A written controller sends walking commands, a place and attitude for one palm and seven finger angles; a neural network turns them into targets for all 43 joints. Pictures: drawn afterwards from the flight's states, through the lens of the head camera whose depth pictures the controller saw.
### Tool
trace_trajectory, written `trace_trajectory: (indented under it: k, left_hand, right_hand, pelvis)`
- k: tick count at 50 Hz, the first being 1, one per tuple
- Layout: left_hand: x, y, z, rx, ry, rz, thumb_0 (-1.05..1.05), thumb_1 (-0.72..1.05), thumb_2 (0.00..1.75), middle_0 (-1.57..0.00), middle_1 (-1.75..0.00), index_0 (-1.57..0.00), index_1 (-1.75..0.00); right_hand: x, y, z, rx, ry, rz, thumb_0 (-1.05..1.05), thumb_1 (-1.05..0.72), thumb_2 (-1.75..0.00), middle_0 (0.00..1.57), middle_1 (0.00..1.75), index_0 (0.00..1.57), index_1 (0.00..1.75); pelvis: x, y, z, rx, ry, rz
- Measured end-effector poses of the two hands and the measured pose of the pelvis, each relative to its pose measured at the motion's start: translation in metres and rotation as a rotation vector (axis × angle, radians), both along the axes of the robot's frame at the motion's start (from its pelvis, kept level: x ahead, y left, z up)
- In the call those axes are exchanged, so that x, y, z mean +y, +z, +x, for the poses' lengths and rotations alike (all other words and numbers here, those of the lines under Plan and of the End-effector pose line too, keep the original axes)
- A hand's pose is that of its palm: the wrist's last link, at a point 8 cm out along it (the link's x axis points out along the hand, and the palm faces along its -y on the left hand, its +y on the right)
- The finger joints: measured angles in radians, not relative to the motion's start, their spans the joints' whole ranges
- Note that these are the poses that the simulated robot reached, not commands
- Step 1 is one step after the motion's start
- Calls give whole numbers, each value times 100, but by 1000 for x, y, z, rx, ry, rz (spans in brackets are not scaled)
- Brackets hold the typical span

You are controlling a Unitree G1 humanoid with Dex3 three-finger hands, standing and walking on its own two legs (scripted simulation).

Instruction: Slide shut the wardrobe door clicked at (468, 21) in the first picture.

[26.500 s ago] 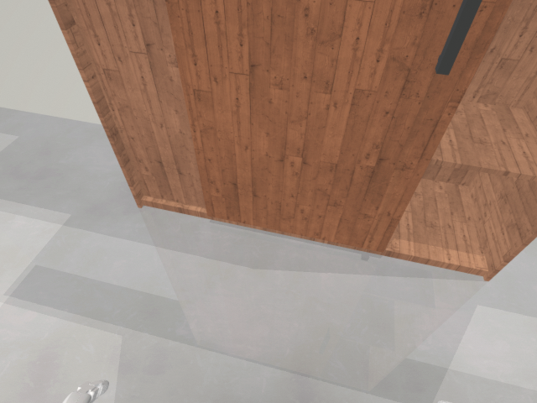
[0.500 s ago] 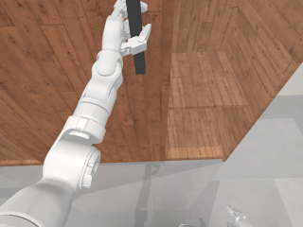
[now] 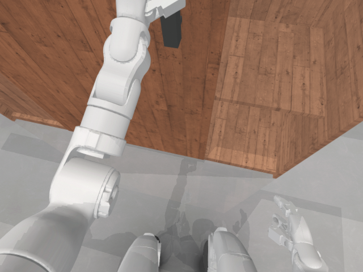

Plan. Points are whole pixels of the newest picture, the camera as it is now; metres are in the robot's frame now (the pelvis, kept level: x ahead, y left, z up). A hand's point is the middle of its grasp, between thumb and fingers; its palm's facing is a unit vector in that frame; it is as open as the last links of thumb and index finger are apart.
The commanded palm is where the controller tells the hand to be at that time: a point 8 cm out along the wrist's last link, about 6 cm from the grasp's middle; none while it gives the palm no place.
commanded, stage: step sideways, sliding the door along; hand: left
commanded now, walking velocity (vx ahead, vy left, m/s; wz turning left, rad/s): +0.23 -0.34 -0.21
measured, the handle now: out of the picture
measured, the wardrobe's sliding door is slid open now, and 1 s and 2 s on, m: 0.38 0.14 0.00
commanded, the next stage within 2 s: stop walking and hold the door there in 1.78 s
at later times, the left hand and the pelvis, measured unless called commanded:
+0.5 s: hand out of the picture +0.49 -0.02 +0.24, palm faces +0.13 -0.98 -0.15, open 7.0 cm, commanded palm +0.46 -0.04 +0.24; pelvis +0.06 -0.16 -0.01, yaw +1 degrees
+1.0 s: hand (358, 11) +0.47 -0.17 +0.24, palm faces +0.19 -0.97 -0.15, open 7.0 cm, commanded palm +0.44 -0.19 +0.25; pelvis +0.05 -0.32 -0.01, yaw +1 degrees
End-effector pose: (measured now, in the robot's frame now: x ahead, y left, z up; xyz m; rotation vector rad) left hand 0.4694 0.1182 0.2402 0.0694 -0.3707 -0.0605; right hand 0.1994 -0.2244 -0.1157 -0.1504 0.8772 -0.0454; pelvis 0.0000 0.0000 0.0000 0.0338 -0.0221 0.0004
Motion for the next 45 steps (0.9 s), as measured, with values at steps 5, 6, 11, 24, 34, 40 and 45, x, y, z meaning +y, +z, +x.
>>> trace_trajectory:
  k: [5, 6, 11, 24, 34, 40, 45]
  left_hand:
    - [-12, 0, -2, -17, 68, 27, -11, 67, 85, -45, -140, -13, -132]
    - [-15, 0, -3, -15, 83, 32, -11, 67, 85, -45, -140, -13, -132]
    - [-30, 1, -5, -3, 99, 34, -11, 67, 84, -45, -140, -14, -131]
    - [-79, -2, -10, -59, 147, 68, -14, 67, 83, -46, -140, -14, -126]
    - [-132, -2, -16, -54, 211, 56, -13, 65, 83, -46, -140, -18, -124]
    - [-168, -3, -19, -69, 147, 17, -11, 68, 80, -46, -140, -17, -122]
    - [-203, -3, -23, -74, 173, 40, -12, 67, 80, -46, -140, -16, -122]
  right_hand:
    - [-9, -12, 19, 4, 42, 79, 1, -91, -90, 20, 30, 20, 30]
    - [-12, -12, 22, 11, 50, 86, 1, -91, -90, 20, 30, 20, 30]
    - [-33, -2, 35, 44, 80, 43, 1, -91, -90, 20, 30, 20, 30]
    - [-96, 3, 75, -72, 128, 94, 1, -91, -90, 20, 30, 20, 30]
    - [-178, 12, 78, -84, 67, 42, 1, -91, -90, 20, 30, 20, 30]
    - [-218, 22, 66, -72, 89, 5, 1, -91, -90, 20, 30, 19, 30]
    - [-245, 12, 63, -92, 96, 63, 1, -91, -90, 20, 30, 20, 30]
  pelvis:
    - [-41, -11, 14, -55, 11, -52]
    - [-49, -10, 17, -64, 37, -64]
    - [-72, 3, 28, -33, 90, -23]
    - [-146, -9, 52, -57, 10, -34]
    - [-204, 10, 51, -6, 58, -6]
    - [-236, 5, 46, -17, 24, -3]
    - [-273, -4, 48, -39, -22, -27]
